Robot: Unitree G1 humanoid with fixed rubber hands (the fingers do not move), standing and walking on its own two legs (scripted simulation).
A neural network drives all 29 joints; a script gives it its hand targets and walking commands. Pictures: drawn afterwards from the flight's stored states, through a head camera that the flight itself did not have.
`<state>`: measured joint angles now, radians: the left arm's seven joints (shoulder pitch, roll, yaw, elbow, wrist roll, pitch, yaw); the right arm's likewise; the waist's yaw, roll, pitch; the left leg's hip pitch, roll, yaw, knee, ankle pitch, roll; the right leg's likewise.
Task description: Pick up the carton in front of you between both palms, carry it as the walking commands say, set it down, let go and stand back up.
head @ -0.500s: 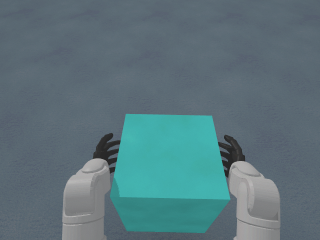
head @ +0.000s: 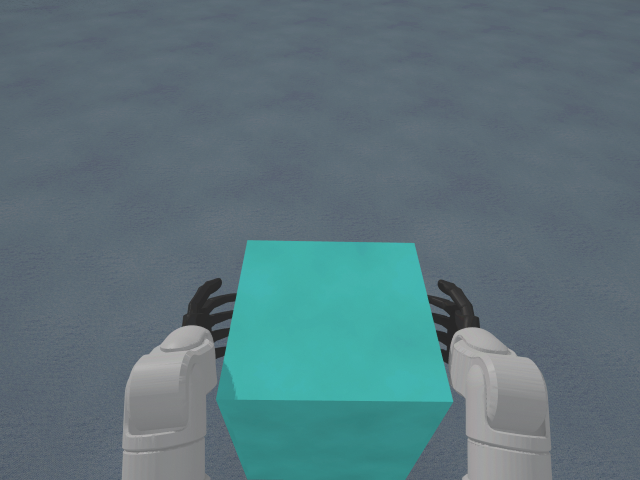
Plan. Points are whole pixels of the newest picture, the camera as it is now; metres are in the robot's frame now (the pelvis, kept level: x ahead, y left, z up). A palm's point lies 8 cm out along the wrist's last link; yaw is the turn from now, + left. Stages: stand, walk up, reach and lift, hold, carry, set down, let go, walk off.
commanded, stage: carry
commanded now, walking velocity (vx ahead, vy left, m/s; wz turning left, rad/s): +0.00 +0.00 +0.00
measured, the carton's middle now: (328, 364) +0.28 +0.00 +0.01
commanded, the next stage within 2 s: hold in 1.66 s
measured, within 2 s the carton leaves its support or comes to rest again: neither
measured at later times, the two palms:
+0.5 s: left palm (194, 357) +0.24 +0.15 +0.09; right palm (468, 362) +0.24 -0.15 +0.09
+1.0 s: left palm (203, 395) +0.22 +0.14 +0.05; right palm (471, 400) +0.22 -0.16 +0.05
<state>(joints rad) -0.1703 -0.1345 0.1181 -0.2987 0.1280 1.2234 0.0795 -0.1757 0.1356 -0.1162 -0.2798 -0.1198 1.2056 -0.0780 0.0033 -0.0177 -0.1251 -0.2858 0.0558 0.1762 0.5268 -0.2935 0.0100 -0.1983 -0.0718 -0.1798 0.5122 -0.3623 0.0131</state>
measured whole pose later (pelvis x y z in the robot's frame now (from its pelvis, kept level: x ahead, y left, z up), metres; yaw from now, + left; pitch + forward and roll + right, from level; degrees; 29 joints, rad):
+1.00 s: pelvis -0.05 -0.01 +0.00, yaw +0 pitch +2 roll +0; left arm -0.12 -0.13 0.10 -0.01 0.20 0.91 0.03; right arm -0.12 0.13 -0.11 -0.01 -0.20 0.90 -0.03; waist 0.00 0.00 -0.12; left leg -0.31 0.07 0.18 0.50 -0.21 0.01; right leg -0.24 -0.06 -0.18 0.51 -0.30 -0.01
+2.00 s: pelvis -0.08 +0.00 +0.01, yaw -9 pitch -8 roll +0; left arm -0.25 -0.15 0.19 0.22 0.27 0.72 0.00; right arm -0.23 0.14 -0.21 0.21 -0.25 0.71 0.00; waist 0.00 -0.01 0.08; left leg -0.09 0.02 0.03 0.41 -0.18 0.00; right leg -0.08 0.00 -0.04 0.43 -0.21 -0.02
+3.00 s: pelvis -0.11 +0.01 -0.18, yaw -10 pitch +43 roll +0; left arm -0.85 -0.08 0.51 0.56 0.27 0.29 0.01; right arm -0.89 0.08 -0.46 0.62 -0.27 0.28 -0.02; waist 0.03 -0.02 -0.16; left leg -1.70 -0.02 -0.02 1.40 -0.45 -0.01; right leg -1.69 0.04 0.00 1.42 -0.48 -0.02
